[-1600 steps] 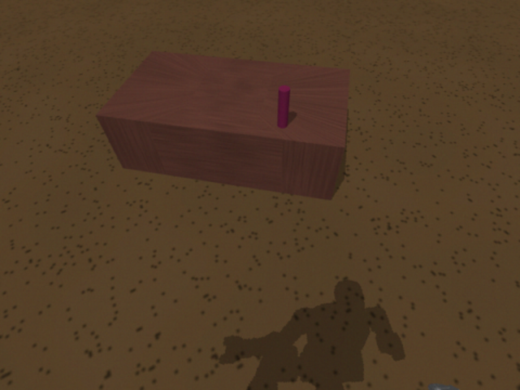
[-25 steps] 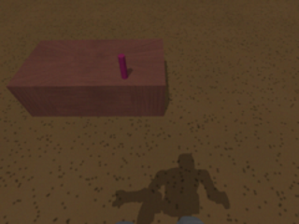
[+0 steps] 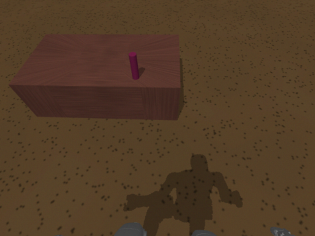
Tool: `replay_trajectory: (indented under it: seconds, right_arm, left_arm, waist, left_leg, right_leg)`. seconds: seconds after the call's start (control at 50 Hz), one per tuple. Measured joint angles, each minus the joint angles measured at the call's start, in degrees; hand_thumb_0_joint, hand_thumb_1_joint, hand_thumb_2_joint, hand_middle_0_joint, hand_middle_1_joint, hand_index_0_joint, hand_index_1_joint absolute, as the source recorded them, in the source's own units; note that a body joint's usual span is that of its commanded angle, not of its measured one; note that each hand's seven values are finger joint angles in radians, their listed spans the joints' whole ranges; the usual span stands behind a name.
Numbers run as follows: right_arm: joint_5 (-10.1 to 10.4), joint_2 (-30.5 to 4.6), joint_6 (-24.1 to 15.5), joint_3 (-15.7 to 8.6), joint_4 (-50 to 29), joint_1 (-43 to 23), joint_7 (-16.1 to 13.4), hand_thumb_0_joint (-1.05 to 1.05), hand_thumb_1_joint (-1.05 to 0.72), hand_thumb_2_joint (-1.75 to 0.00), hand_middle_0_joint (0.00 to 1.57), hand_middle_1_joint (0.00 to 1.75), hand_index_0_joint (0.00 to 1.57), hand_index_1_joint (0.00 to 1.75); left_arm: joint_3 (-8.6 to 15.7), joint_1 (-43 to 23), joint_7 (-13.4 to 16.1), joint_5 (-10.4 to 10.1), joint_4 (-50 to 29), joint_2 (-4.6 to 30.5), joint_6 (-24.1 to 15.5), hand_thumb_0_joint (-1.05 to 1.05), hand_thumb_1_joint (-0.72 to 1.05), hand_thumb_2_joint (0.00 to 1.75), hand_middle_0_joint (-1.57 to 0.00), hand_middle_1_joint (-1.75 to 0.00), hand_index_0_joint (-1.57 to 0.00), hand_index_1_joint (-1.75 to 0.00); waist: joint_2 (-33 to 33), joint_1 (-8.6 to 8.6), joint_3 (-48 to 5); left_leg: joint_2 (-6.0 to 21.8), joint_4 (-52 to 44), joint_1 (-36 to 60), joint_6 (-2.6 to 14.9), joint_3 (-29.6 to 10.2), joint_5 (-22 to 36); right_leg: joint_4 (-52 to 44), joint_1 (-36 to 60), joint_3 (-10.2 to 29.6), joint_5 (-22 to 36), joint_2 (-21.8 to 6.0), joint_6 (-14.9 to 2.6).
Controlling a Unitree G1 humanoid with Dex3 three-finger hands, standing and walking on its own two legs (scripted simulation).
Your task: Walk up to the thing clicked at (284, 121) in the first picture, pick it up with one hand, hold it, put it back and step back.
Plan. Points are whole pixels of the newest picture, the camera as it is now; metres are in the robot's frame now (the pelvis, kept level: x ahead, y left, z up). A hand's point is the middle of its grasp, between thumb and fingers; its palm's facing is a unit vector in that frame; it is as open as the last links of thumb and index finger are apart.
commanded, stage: step back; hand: left
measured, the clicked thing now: (134, 66) +1.06 +0.21 -0.31
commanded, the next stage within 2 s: stand in 0.26 s
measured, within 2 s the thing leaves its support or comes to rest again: neither
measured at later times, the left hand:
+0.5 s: hand out of the picture +0.11 +0.27 -0.13, palm faces -0.05 -0.94 -0.33, open 7.4 cm
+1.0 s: hand out of the picture +0.09 +0.26 -0.13, palm faces -0.07 -0.94 -0.34, open 7.4 cm
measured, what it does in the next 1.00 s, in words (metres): stands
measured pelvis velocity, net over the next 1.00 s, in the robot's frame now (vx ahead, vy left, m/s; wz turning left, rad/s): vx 0.01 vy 0.01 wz -0.04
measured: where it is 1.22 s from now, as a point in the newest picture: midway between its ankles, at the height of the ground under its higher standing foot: outside the picture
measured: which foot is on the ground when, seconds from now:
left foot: down 0.00-1.00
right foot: down 0.00-1.00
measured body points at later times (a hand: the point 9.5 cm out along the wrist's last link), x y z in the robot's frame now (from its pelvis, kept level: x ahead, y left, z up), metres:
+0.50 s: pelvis +0.01 +0.02 +0.02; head +0.02 +0.02 +0.47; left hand +0.11 +0.31 -0.11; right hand +0.11 -0.28 -0.10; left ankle +0.06 +0.14 -0.72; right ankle -0.01 -0.12 -0.72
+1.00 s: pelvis +0.01 +0.01 +0.02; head +0.02 +0.02 +0.47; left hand +0.10 +0.31 -0.11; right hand +0.07 -0.29 -0.11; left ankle +0.06 +0.14 -0.72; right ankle -0.01 -0.12 -0.72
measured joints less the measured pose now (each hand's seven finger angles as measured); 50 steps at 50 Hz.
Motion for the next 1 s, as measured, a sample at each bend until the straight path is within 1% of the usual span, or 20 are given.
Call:
replay_trajectory:
  seconds: [0.04,0.1,0.18,0.28,0.4,0.58,0.74,1.0]
  right_arm:
    - [0.22,0.88,0.09,0.6,0.16,-1.24,0.02,0.01,-0.9,-0.9,0.21,0.3,0.2,0.3]
    - [0.31,2.08,0.48,1.55,0.73,-3.29,0.16,0.01,-0.9,-0.9,0.21,0.3,0.2,0.3]
    - [0.7,3.35,0.63,2.56,1.66,-5.76,0.35,0.01,-0.9,-0.9,0.21,0.3,0.2,0.3]
    - [1.08,3.6,0.24,2.84,3.03,-7.96,0.55,0.01,-0.9,-0.9,0.21,0.3,0.2,0.3]
    - [1.28,3.0,-0.61,2.96,5.08,-7.66,0.89,0.0,-0.9,-0.9,0.21,0.3,0.2,0.3]
    - [1.22,2.3,-0.72,2.6,7.89,-5.32,0.8,0.01,-0.9,-0.9,0.21,0.3,0.2,0.3]
    - [1.17,2.06,-0.36,2.51,9.06,-3.61,0.75,0.01,-0.9,-0.9,0.21,0.3,0.2,0.3]
    - [1.24,2.25,-0.37,3.11,8.98,-3.48,0.72,0.01,-0.9,-0.9,0.21,0.3,0.2,0.3]
  left_arm:
    - [-0.12,-0.86,0.2,-0.64,0.28,0.41,0.7,0.0,0.9,0.89,-0.21,-0.3,-0.2,-0.3]
    - [-0.3,-2.04,0.32,-0.58,1.43,0.65,0.9,0.0,0.91,0.89,-0.2,-0.3,-0.2,-0.3]
    - [-0.56,-2.76,0.02,-0.39,2.93,0.6,0.18,0.0,0.91,0.89,-0.2,-0.3,-0.2,-0.3]
    - [-0.98,-4.04,0.08,-0.39,4.69,0.04,-0.12,0.0,0.91,0.89,-0.2,-0.3,-0.2,-0.3]
    - [-1.91,-5.66,-0.33,-0.52,6.74,-0.75,0.0,0.0,0.91,0.89,-0.2,-0.3,-0.2,-0.3]
    - [-1.87,-6.05,-0.78,-0.26,8.77,-1.01,0.13,0.0,0.91,0.89,-0.2,-0.3,-0.2,-0.3]
    - [-1.85,-5.27,-0.78,-0.06,9.68,-0.89,0.37,0.0,0.91,0.89,-0.2,-0.3,-0.2,-0.3]
    - [-2.13,-4.97,-0.68,-0.25,9.3,-1.0,0.47,0.0,0.91,0.89,-0.2,-0.3,-0.2,-0.3]
  waist:
    - [-0.7,0.31,0.03]
    - [-0.35,0.24,-0.38]
    - [-0.15,-0.09,-1.44]
    - [0.16,-0.42,-2.0]
    - [0.06,-1.06,-2.67]
    - [-0.6,-1.85,-3.16]
    - [-0.44,-2.52,-3.19]
    - [-0.07,-2.61,-3.73]
  left_leg:
    - [0.16,1.46,-0.48,-0.08,0.69,-1.89]
    - [1.46,2.13,-0.52,-0.32,0.62,-3.04]
    - [2.16,0.09,0.55,-0.56,0.85,-2.4]
    - [2.03,-3.15,2.68,-0.23,1.57,-1.06]
    - [1.25,-8.57,5.73,0.07,1.82,1.61]
    - [0.68,-13.54,7.75,0.18,2.23,4.25]
    - [0.66,-14.59,7.7,0.13,2.18,4.87]
    - [0.87,-14.46,7.69,-0.04,2.01,4.69]
  right_leg:
    - [0.32,-0.28,1.13,-0.46,0.28,-0.52]
    - [-2.19,0.88,1.3,0.78,1.63,0.19]
    - [-5.8,2.42,1.52,2.53,2.34,0.36]
    - [-9.5,4.48,2.11,4.37,2.2,0.77]
    - [-14.8,7.49,2.11,6.98,1.5,1.3]
    - [-18.64,8.88,2.35,9.14,0.99,1.55]
    - [-19.44,8.72,2.28,9.62,1.01,1.49]
    - [-19.79,8.97,2.14,9.64,1.22,1.37]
